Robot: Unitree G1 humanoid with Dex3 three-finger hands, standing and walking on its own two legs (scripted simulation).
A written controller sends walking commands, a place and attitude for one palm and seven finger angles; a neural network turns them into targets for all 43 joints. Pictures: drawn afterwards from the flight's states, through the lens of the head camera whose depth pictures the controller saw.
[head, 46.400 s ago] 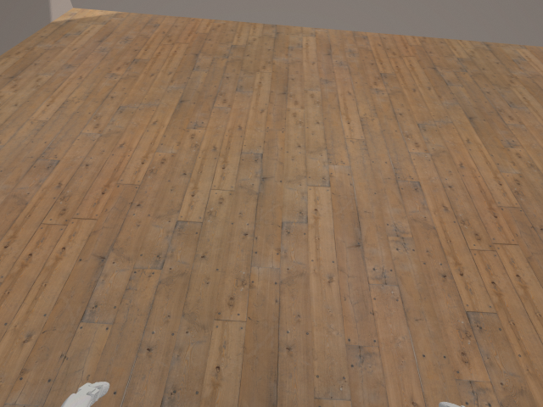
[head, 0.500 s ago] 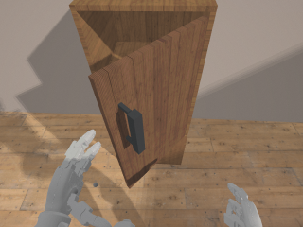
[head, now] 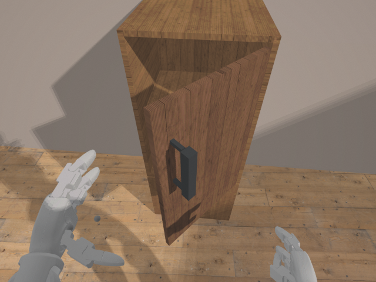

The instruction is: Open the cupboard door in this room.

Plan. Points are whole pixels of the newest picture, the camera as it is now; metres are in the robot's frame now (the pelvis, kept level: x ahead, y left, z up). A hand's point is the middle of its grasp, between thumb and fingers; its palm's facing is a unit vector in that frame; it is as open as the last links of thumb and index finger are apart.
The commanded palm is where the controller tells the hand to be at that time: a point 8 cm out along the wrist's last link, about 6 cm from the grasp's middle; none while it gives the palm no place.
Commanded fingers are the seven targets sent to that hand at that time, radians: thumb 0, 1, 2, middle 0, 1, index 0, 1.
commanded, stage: draw the hand back to the body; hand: left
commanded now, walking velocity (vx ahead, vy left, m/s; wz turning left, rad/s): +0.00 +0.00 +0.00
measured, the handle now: (182, 170) +0.34 +0.05 +0.07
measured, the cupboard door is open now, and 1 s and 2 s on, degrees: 49 49 49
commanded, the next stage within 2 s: step back with the hand held close in 1.00 s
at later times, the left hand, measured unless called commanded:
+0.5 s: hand (53, 183) +0.22 +0.25 +0.17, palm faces +0.39 -0.84 -0.37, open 10.6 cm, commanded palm +0.17 +0.29 +0.19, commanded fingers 0.00 0.73 0.82 -0.19 -0.30 -0.19 -0.30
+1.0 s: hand (56, 172) +0.23 +0.24 +0.19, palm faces +0.43 -0.82 -0.38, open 7.5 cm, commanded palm +0.18 +0.28 +0.20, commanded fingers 0.00 0.90 0.90 -0.20 -0.30 -0.20 -0.30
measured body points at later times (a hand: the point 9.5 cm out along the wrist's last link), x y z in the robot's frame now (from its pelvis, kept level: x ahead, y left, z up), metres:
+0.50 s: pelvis +0.02 +0.00 +0.03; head +0.01 -0.01 +0.48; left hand +0.19 +0.29 +0.19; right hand +0.21 -0.21 -0.05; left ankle +0.04 +0.12 -0.71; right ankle -0.02 -0.13 -0.71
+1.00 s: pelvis +0.03 -0.01 +0.04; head +0.02 -0.03 +0.49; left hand +0.20 +0.28 +0.21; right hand +0.22 -0.24 -0.05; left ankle +0.04 +0.12 -0.71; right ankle -0.02 -0.13 -0.71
